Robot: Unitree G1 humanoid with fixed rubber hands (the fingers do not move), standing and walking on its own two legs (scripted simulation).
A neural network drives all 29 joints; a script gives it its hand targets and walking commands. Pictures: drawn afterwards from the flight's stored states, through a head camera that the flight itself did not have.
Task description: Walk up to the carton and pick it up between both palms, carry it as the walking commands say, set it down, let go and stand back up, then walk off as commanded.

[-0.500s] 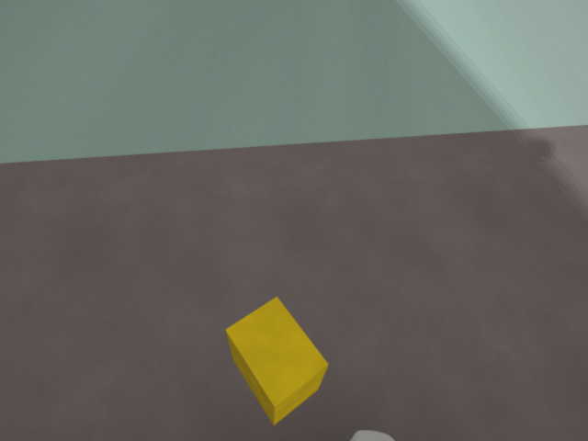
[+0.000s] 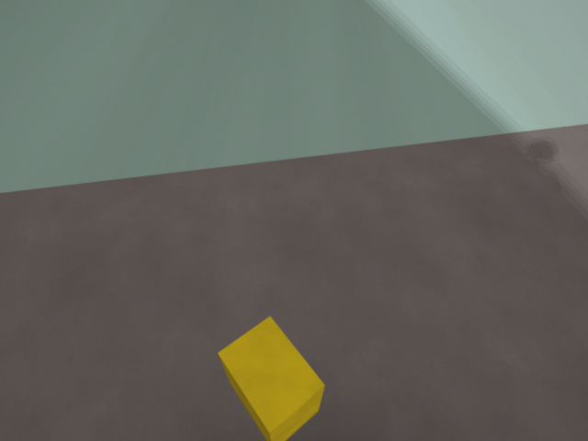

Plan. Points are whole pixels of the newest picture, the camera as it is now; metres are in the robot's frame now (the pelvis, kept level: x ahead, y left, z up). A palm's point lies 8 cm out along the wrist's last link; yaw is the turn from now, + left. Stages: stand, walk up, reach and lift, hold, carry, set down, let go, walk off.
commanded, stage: walk up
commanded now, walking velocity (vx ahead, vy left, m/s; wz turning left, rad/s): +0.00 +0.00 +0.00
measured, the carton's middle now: (271, 384) +0.37 +0.07 -0.63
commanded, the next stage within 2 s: none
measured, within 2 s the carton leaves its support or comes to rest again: neither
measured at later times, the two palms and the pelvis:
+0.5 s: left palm out of the picture +0.03 +0.25 -0.13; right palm out of the picture -0.04 -0.27 -0.13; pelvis -0.02 +0.00 +0.00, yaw +1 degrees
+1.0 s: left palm out of the picture +0.03 +0.21 -0.15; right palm out of the picture +0.05 -0.32 -0.10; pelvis +0.00 -0.04 +0.00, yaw +14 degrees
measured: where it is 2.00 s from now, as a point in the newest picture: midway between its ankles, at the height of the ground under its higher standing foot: outside the picture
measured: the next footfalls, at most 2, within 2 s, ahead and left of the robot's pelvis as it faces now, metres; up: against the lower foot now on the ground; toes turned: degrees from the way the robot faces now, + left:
right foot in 1.18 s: +0.10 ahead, -0.25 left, +0.00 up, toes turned +11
left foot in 1.62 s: -0.01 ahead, -0.07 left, +0.00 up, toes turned +32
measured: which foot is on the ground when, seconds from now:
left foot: down 0.00-1.00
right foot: down 0.00-0.80, up 0.82-1.00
